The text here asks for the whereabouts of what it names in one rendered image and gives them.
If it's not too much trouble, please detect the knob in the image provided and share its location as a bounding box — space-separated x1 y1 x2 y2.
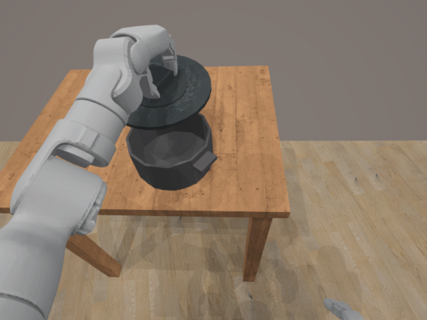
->
149 64 175 94

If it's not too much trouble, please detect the robot right hand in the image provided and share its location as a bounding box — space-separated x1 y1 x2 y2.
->
323 298 364 320

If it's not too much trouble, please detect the table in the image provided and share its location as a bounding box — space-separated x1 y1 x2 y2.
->
0 65 290 282

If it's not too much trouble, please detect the robot left hand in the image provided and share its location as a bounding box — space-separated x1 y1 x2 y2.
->
111 25 177 99

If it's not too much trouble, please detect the left robot forearm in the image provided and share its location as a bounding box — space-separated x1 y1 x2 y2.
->
10 31 150 215

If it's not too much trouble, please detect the pot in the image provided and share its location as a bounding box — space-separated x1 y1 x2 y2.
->
125 113 218 191

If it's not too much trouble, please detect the lid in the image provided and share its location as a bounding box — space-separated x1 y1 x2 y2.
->
126 55 211 130

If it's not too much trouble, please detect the robot left upper arm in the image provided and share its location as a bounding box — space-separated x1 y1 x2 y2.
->
0 155 107 320

